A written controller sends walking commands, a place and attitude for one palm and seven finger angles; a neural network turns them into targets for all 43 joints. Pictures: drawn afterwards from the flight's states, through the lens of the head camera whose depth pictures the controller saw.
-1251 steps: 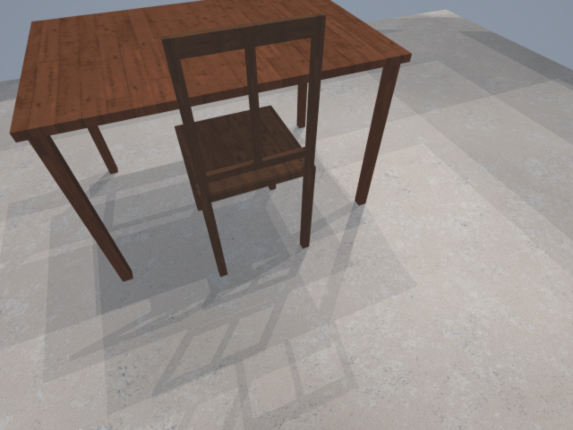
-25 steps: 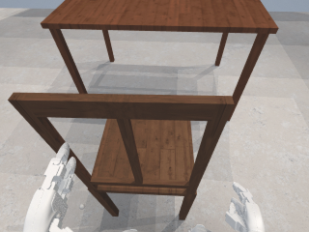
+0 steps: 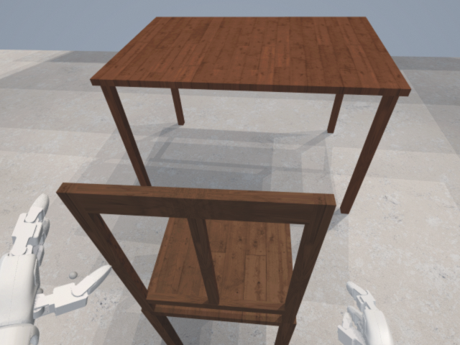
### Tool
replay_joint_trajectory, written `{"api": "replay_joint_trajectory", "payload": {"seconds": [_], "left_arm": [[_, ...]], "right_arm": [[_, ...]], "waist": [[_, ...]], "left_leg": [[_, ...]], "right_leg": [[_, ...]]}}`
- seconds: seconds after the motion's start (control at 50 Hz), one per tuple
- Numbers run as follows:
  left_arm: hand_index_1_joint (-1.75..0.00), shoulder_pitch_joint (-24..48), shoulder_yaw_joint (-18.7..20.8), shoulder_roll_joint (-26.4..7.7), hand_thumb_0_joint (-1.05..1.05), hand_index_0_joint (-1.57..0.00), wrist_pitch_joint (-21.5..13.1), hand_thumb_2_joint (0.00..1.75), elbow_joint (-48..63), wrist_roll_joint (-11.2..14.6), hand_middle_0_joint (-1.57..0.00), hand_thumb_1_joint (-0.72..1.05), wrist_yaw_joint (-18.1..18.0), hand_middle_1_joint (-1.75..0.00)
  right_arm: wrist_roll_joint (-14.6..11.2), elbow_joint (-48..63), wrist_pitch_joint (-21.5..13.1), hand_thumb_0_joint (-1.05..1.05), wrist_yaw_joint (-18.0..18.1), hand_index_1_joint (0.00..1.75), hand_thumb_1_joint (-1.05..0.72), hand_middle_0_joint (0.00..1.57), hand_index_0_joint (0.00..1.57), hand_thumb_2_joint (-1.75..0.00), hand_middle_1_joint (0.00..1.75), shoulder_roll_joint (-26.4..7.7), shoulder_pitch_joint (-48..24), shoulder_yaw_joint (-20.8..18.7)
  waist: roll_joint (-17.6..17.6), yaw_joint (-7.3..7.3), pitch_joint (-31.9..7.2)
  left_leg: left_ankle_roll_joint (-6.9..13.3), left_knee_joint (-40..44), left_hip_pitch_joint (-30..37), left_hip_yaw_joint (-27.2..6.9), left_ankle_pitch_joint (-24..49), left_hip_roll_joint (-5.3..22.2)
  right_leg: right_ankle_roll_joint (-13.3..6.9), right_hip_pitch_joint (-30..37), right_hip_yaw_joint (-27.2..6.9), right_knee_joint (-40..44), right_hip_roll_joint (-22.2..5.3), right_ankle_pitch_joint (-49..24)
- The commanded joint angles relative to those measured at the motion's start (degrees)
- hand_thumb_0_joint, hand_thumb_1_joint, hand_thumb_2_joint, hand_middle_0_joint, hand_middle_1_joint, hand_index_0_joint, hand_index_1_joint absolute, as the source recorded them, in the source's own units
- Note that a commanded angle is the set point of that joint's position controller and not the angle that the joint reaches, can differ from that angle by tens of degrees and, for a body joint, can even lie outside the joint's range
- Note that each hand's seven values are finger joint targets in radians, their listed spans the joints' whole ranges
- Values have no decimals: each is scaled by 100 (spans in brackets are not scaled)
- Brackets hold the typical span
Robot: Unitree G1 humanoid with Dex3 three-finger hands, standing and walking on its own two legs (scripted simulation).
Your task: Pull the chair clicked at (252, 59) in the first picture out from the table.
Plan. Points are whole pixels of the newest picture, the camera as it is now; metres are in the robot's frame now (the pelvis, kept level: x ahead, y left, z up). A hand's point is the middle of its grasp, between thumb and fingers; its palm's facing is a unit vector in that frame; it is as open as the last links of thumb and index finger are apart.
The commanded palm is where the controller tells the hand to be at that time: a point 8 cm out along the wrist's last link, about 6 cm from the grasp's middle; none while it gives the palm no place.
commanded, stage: draw the hand back to the body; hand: left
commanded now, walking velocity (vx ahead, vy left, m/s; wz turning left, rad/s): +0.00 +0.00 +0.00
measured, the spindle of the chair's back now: (207, 267) +0.28 +0.09 -0.04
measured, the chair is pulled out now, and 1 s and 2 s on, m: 0.61 0.61 0.61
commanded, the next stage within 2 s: step back with the hand held close in 0.60 s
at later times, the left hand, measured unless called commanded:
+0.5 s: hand (53, 240) +0.20 +0.26 +0.16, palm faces +0.46 -0.78 -0.43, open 7.5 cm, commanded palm +0.15 +0.30 +0.19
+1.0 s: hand (52, 241) +0.20 +0.26 +0.16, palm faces +0.35 -0.78 -0.52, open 7.4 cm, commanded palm +0.14 +0.31 +0.19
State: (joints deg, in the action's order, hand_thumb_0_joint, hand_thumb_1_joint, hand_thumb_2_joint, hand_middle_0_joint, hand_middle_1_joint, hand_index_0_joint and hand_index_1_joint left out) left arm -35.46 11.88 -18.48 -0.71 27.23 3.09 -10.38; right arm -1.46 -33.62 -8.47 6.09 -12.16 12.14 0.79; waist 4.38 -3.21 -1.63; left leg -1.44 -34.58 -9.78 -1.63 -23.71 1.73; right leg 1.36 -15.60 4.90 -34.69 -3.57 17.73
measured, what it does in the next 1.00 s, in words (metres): stands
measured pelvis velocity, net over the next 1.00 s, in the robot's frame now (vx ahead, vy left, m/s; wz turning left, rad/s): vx -0.02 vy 0.01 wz -0.05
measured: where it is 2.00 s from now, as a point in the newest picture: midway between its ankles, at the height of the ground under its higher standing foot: outside the picture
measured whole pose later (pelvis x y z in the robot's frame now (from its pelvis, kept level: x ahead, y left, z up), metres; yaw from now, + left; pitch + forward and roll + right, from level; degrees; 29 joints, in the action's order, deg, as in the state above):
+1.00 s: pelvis -0.02 +0.01 +0.01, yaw -3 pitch +0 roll +0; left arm -32.0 22.3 -22.1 -6.8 27.2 2.6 -9.1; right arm -0.9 -33.1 -2.3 4.0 -12.5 7.3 -1.6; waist 2.4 -0.1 4.2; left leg -0.2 -26.2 -8.5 1.9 -17.7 0.7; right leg 2.5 -15.6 1.6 -26.4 -3.9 10.6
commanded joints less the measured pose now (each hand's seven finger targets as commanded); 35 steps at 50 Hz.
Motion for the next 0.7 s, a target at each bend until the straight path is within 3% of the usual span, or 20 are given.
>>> {"api": "replay_joint_trajectory", "payload": {"seconds": [0.0, 0.04, 0.12, 0.14, 0.18, 0.2, 0.26, 0.3, 0.38, 0.4, 0.46, 0.62, 0.68], "left_arm": [[-22, 413, 985, -962, 0, -15, -440, 73, 1150, -23, -15, 54, -62, -22], [-24, 570, 1167, -1061, 0, -16, -472, 76, 1112, -20, -16, 61, -69, -24], [-27, 849, 1452, -1221, 0, -18, -535, 83, 1169, -3, -18, 75, -80, -27], [-28, 911, 1531, -1259, 0, -19, -543, 85, 1116, 3, -19, 79, -87, -28], [-29, 1088, 1647, -1308, 0, -19, -558, 88, 1045, 9, -19, 86, -82, -29], [-30, 1124, 1752, -1387, 0, -20, -566, 90, 984, 36, -20, 90, -92, -30], [-30, 838, 1401, -929, 0, -20, -510, 90, 572, 57, -20, 90, 8, -30], [-30, 835, 1455, -1033, 0, -20, -539, 90, 609, 52, -20, 90, 5, -30], [-30, 1016, 1561, -1244, 0, -20, -593, 90, 1076, 18, -20, 90, -4, -30], [-30, 945, 1642, -1295, 0, -20, -587, 90, 1027, 35, -20, 90, -32, -30], [-30, 1073, 1688, -1388, 0, -20, -592, 90, 1290, 7, -20, 90, -48, -30], [-30, 1001, 1523, -1140, 0, -20, -509, 90, 780, 26, -20, 90, -28, -30], [-30, 1161, 1475, -1149, 0, -20, -531, 90, 972, 7, -20, 90, -13, -30]], "right_arm": [[3, 781, -345, 0, 7, 30, -90, 20, 20, -90, 30, -563, -709, -232], [13, 739, -336, 0, -6, 30, -90, 20, 20, -90, 30, -576, -708, -254], [19, 650, -351, 0, -44, 30, -90, 20, 20, -90, 30, -584, -736, -260], [21, 619, -352, 0, -54, 30, -90, 20, 20, -90, 30, -586, -737, -275], [20, 564, -354, 0, -72, 30, -90, 20, 20, -90, 30, -588, -765, -264], [21, 536, -332, 0, -70, 30, -90, 20, 20, -90, 30, -623, -762, -294], [-3, 521, -250, 0, -126, 30, -90, 20, 20, -90, 30, -628, -847, -326], [7, 524, -210, 0, -130, 30, -90, 20, 20, -90, 30, -641, -840, -350], [20, 564, -239, 0, -132, 30, -90, 20, 20, -90, 30, -630, -870, -323], [20, 553, -243, 0, -114, 30, -90, 20, 20, -90, 30, -627, -864, -335], [17, 548, -300, 0, -104, 30, -90, 20, 20, -90, 30, -635, -874, -312], [13, 518, -256, 0, -102, 30, -90, 20, 20, -90, 30, -642, -861, -324], [19, 541, -271, 0, -118, 30, -90, 20, 20, -90, 30, -645, -868, -296]], "waist": [[-172, 14, -105], [-228, -1, -154], [16, -26, -278], [-125, -14, -279], [2, -13, -246], [-152, -13, -262], [-264, 4, -64], [-373, -10, -136], [-57, -43, -363], [-143, -43, -359], [222, -39, -387], [-189, -15, -90], [13, -15, -106]], "left_leg": [[120, 829, -308, 100, 2016, 57], [135, 896, -198, 138, 2056, 71], [136, 979, 27, 159, 2405, 75], [139, 977, 64, 179, 2449, 85], [140, 1012, 102, 206, 2526, 80], [141, 1030, 130, 189, 2566, 103], [148, 1076, 65, 234, 2546, 120], [171, 1105, 109, 240, 2492, 124], [161, 1130, 182, 214, 2551, 102], [156, 1133, 182, 209, 2543, 109], [121, 1146, 203, 190, 2552, 95], [149, 1208, 132, 211, 2363, 125], [135, 1238, 119, 186, 2333, 107]], "right_leg": [[-256, 847, -88, 636, 7, -1570], [-241, 928, -107, 706, -4, -1642], [-249, 1093, -114, 774, -16, -1911], [-241, 1115, -104, 793, -18, -1990], [-249, 1173, -117, 863, -21, -2072], [-246, 1193, -112, 851, -15, -2116], [-229, 1141, -106, 929, -6, -2063], [-211, 1161, -90, 926, -16, -2050], [-236, 1285, -132, 933, -24, -2049], [-234, 1286, -115, 913, -16, -2038], [-260, 1305, -148, 927, -12, -1971], [-229, 1140, -112, 981, 4, -1792], [-243, 1158, -112, 972, -1, -1712]]}}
